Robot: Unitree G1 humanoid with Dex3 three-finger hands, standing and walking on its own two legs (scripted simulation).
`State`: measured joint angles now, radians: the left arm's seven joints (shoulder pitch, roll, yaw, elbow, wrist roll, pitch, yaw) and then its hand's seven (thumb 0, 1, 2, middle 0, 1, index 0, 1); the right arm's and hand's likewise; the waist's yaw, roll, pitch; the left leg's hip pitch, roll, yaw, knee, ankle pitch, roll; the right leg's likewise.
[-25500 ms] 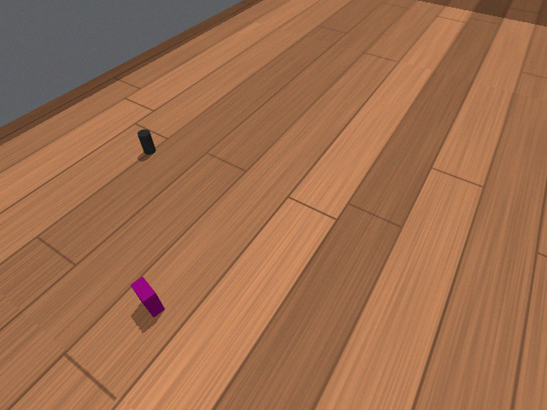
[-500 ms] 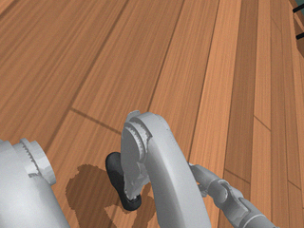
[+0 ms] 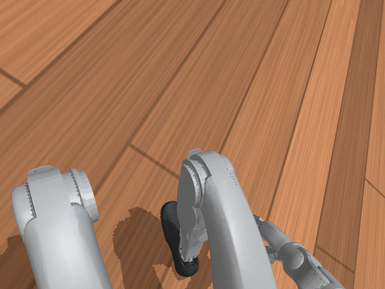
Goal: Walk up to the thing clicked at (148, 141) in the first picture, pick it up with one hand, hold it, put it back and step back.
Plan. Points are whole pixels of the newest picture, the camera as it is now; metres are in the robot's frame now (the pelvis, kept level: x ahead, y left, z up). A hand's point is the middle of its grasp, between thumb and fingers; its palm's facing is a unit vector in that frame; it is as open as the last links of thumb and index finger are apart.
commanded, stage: rise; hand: left
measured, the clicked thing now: out of the picture +0.42 +0.34 -0.23
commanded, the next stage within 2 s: home in 0.02 s
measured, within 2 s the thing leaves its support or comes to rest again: neither
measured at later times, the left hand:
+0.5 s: hand out of the picture +0.26 +0.41 +0.02, palm faces +0.38 -0.77 -0.52, open 17.4 cm
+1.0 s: hand out of the picture +0.22 +0.29 +0.24, palm faces +0.39 -0.83 -0.40, open 17.5 cm
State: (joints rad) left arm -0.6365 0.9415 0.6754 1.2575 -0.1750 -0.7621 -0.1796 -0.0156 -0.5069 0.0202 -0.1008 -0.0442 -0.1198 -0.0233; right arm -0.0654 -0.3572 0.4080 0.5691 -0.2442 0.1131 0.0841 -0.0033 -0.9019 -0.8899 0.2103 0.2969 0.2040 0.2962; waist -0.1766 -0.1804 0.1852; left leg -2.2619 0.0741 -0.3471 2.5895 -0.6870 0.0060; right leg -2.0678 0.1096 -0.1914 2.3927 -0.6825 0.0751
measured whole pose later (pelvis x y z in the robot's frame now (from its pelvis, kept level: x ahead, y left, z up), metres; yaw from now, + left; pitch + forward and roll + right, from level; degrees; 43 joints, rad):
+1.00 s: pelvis +0.07 -0.01 +0.34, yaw +16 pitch +22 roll -3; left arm 0.16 0.31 0.15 0.31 -0.01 0.20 0.16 -0.01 -0.55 0.05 -0.06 -0.05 -0.06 -0.05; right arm 0.18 -0.24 0.00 0.53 0.04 0.01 -0.13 0.00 -0.90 -0.90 0.21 0.30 0.20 0.30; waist -0.04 0.02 -0.17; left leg -1.20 0.08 -0.05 1.38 -0.56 -0.03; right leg -1.12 0.00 -0.05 1.35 -0.60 0.01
